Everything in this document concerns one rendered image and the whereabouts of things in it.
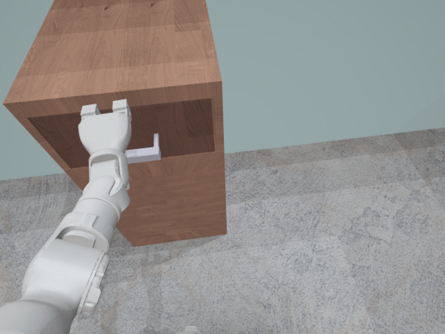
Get handle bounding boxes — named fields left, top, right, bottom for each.
left=125, top=134, right=161, bottom=164

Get drawer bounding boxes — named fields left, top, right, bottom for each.
left=31, top=98, right=215, bottom=168

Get robot left forearm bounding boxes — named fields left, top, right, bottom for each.
left=22, top=150, right=130, bottom=297

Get cabinet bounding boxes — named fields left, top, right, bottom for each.
left=3, top=0, right=227, bottom=247

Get robot left hand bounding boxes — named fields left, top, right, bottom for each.
left=79, top=99, right=132, bottom=190

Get left robot upper arm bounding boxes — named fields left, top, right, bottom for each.
left=0, top=239, right=111, bottom=334

